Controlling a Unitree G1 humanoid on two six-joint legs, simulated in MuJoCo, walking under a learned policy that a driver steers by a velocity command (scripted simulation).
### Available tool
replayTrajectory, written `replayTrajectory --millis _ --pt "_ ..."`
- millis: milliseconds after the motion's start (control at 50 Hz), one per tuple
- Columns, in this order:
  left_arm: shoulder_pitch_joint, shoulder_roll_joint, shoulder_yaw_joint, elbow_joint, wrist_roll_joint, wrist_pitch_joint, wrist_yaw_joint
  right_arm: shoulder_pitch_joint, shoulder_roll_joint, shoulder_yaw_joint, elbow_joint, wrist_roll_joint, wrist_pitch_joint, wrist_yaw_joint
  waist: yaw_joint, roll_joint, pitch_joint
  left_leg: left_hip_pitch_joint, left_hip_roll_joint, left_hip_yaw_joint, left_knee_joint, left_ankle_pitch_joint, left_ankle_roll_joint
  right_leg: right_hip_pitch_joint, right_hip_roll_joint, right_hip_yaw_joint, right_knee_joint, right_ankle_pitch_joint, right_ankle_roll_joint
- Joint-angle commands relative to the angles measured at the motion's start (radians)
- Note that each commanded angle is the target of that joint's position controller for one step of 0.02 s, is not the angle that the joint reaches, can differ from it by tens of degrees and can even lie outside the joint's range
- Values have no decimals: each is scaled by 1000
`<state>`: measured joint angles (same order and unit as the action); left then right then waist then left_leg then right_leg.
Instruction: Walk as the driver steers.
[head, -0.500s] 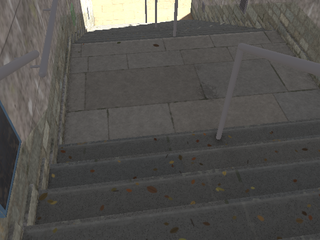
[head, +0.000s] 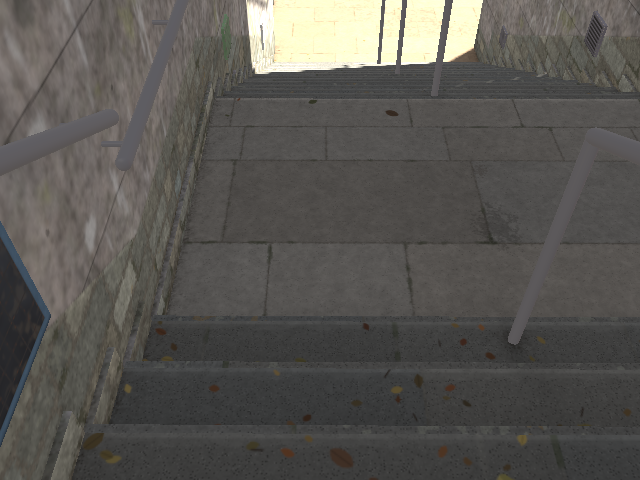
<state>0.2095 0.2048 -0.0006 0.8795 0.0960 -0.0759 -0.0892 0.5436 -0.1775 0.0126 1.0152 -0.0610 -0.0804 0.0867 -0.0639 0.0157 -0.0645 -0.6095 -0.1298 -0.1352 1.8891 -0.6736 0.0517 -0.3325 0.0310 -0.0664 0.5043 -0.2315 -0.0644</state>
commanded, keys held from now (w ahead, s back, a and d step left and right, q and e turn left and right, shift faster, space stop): w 1.00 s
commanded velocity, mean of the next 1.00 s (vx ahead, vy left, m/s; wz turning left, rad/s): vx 0.50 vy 0.00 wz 0.07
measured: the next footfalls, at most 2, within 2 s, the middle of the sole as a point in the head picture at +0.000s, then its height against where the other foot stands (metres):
left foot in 0.46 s outside the picture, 0.16 m lower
right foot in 0.96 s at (351, 467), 0.16 m lower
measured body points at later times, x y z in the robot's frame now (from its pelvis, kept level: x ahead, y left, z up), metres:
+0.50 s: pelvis +0.29 +0.04 -0.14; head +0.30 +0.05 +0.31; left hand +0.10 +0.20 -0.27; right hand +0.53 -0.14 -0.24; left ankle +0.35 +0.13 -0.89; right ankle +0.06 -0.10 -0.67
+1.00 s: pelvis +0.59 +0.00 -0.30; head +0.60 -0.02 +0.15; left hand +0.76 +0.22 -0.41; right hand +0.45 -0.18 -0.45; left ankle +0.38 +0.14 -0.83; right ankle +0.67 -0.09 -1.05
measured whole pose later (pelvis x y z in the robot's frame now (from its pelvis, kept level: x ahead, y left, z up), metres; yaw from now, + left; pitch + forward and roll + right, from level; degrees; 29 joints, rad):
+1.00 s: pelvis +0.59 +0.00 -0.30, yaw +3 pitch +1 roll +4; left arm 0.09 0.22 0.00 0.89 0.07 -0.10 -0.06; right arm 0.59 -0.12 0.03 1.12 -0.10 -0.07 0.08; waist -0.11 -0.04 -0.01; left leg -0.28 0.01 0.02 1.50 -0.83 -0.01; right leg -0.33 -0.06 -0.05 0.42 -0.07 -0.06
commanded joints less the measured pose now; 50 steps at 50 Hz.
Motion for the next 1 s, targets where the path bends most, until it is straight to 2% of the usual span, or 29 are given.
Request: replayTrajectory --millis 20,40,60,80,140,180,220,320,400,440,460,480,500,520,540,560,600,620,640,660,680,720,760,820,900,940,960,980,1000 --pt "253 -15 1 48 10 9 2 -8 -54 -5 -80 -1 8 -39 80 61 96 -607 187 -49 -80 364 11 325 -421 411 -140 151 -299" --pt "224 -84 -19 53 7 -18 38 -37 -18 7 -96 -21 11 -38 22 4 181 -489 265 -44 -383 577 46 105 -304 295 -169 170 -226" --pt "181 -64 -11 58 -9 -41 56 -70 33 20 -94 -45 13 -26 19 -78 204 -390 272 7 -478 649 57 -55 -233 237 -180 190 -214" --pt "180 -54 -13 62 -33 -55 68 -106 -12 9 -81 -51 8 -4 64 -7 165 -309 248 43 -723 817 39 -131 -203 174 -170 133 -245" --pt "288 46 -3 135 7 -63 58 -175 -5 13 -88 -52 2 26 41 -64 92 -129 233 96 -731 969 6 -225 -210 206 -71 256 -249" --pt "402 13 -21 187 -10 -78 80 -309 -60 9 -131 -61 -1 11 116 -32 118 -481 274 -11 -978 1086 -12 152 -267 297 -1 228 -246" --pt "465 -10 -42 208 -12 -70 87 -395 -59 21 -141 -54 2 -2 145 9 127 -372 265 37 -1188 1280 -18 98 -229 265 77 101 -220" --pt "442 18 -52 207 7 -53 70 -586 -103 28 -246 -42 20 5 156 -28 198 23 226 126 -1246 1109 -8 -135 -187 231 111 -47 -176" --pt "520 68 -21 238 -28 -37 98 -693 -122 16 -278 -51 29 4 241 -69 227 26 212 163 -1521 831 -6 179 -217 288 234 133 -156" --pt "466 111 7 234 -36 -17 72 -474 -143 -10 -183 -18 11 -12 148 16 141 361 182 220 -1702 974 20 171 -140 203 474 314 -119" --pt "522 87 -5 274 20 1 25 -157 -213 -54 -85 -13 -10 -19 41 30 47 776 228 209 -1623 1219 77 -47 -122 145 721 284 -53" --pt "637 -46 -20 266 -5 -8 -13 143 -296 -89 -26 -37 -5 -17 -27 262 -278 1361 406 78 -1246 1768 294 -381 -32 67 1180 -236 42" --pt "596 -22 -18 206 -35 -20 -30 253 -305 -100 12 -48 11 -4 -73 243 -423 1564 547 -84 -1137 1918 408 -580 -12 70 1507 -667 76" --pt "345 36 -2 85 -69 -30 -30 246 -295 -118 28 -53 17 -10 -141 126 -269 1492 586 -190 -1253 1525 401 -867 -30 69 1545 -664 88" --pt "190 88 11 42 -74 -29 -11 145 -259 -108 21 -40 21 -20 -123 -12 -113 1208 563 -140 -1369 1157 336 -888 -98 58 1461 -557 60" --pt "153 61 5 15 -49 -35 21 -40 -146 -65 -35 -31 21 -22 -22 -107 -4 899 520 -99 -1442 892 279 -789 -155 114 1204 -360 32" --pt "148 -11 -4 29 -3 -31 57 -222 -24 -14 -80 -23 -16 -39 118 -40 146 314 399 13 -1534 866 239 -448 -229 166 790 -37 -25" --pt "164 -39 -4 63 9 -21 49 -244 -30 -17 -93 13 -40 -47 115 3 198 172 351 78 -1609 859 248 -338 -206 125 596 136 -35" --pt "187 -18 7 73 10 -6 37 -161 -69 -23 -56 28 -49 -46 103 9 166 154 357 43 -1609 792 286 -306 -168 86 573 184 -24" --pt "181 -25 5 69 12 1 28 -123 -86 -24 -36 8 -53 -43 102 42 122 128 356 24 -1575 766 296 -294 -174 92 589 222 -20" --pt "228 -51 -8 76 22 1 18 -141 -78 -21 -37 -12 -58 -40 134 41 110 61 335 32 -1483 713 281 -248 -169 111 604 338 -25" --pt "73 -13 -10 26 22 -9 23 -29 -8 1 5 -19 -71 -71 32 1 114 354 368 -51 -1386 633 268 -560 -213 192 369 557 10" --pt "-24 11 -15 -1 11 -9 32 -24 -4 23 19 -33 -64 -67 28 -44 111 120 292 24 -1321 431 208 -276 -173 142 191 792 17" --pt "-93 71 -11 -69 12 13 29 -54 -36 29 4 -51 -50 -45 51 8 158 -71 275 21 -1269 306 180 -63 -138 90 227 686 21" --pt "-254 77 -22 -95 -6 8 31 122 -93 5 68 -19 -17 -91 -77 11 216 357 351 -103 -1075 359 155 -220 -147 83 -131 438 35" --pt "-60 130 13 12 -49 -12 37 110 -134 -13 96 -40 21 -64 10 -47 171 323 311 -41 -896 480 109 89 -125 25 -263 571 9" --pt "248 226 69 93 -61 -35 46 110 -151 -19 105 -81 28 -9 155 -72 56 134 253 39 -620 603 46 500 -122 -2 -145 701 -48" --pt "496 296 87 149 -39 -22 29 326 32 2 148 -45 16 31 166 -342 -279 -176 94 170 -86 -37 -50 1057 -318 142 193 1265 -301" --pt "585 318 99 171 -12 -6 19 210 -39 -9 55 -4 4 57 225 -287 -364 -375 80 137 204 -202 -60 1162 -423 349 183 1289 -374"
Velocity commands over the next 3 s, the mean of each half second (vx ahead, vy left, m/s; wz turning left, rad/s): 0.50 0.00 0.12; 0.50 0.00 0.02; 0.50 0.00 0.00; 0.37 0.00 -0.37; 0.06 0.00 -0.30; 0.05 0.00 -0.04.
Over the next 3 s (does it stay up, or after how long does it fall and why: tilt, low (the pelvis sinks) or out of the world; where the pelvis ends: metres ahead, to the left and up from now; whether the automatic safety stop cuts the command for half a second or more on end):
stays up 1.33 0.00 -0.63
